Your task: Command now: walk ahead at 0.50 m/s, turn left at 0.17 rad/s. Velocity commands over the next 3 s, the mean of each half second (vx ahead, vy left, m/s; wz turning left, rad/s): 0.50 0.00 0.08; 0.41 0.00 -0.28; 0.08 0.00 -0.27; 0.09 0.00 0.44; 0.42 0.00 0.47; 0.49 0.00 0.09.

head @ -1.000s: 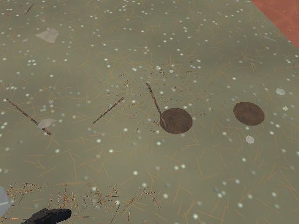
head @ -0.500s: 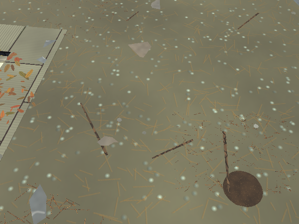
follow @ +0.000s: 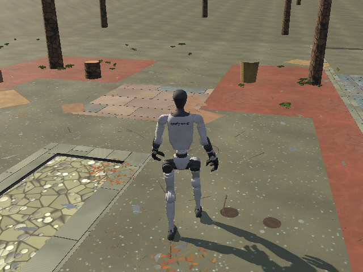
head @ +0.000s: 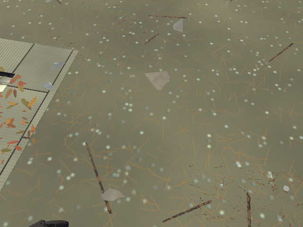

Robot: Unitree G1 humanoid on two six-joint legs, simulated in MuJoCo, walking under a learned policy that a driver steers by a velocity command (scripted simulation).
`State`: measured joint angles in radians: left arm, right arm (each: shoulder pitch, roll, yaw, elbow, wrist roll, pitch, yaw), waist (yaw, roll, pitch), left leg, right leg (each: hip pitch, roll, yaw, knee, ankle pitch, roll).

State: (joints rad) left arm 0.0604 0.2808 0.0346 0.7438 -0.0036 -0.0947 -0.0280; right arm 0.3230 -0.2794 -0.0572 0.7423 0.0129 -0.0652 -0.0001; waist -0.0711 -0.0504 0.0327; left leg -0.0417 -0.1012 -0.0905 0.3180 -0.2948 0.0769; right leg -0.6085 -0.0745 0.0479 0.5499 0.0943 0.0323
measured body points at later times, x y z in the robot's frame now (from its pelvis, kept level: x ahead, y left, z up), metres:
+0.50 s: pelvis +0.29 -0.04 +0.00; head +0.32 -0.04 +0.45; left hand +0.29 +0.24 -0.12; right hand +0.51 -0.27 -0.08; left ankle +0.47 +0.12 -0.70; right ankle +0.20 -0.14 -0.74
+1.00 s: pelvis +0.55 +0.00 +0.00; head +0.58 -0.01 +0.45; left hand +0.75 +0.24 -0.11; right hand +0.58 -0.29 -0.12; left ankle +0.50 +0.10 -0.74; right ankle +0.69 -0.15 -0.70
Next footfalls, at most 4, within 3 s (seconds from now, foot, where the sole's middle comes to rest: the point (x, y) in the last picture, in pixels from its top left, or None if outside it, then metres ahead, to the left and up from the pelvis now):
0.10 right None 0.24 -0.14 -0.78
0.62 left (119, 212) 0.54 0.11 -0.78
1.10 right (170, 171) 0.73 -0.14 -0.78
1.48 left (119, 167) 0.76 0.10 -0.78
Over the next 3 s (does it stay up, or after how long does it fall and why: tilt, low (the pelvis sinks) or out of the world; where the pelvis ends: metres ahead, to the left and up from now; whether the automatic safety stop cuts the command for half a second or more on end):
stays up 1.19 0.17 -0.02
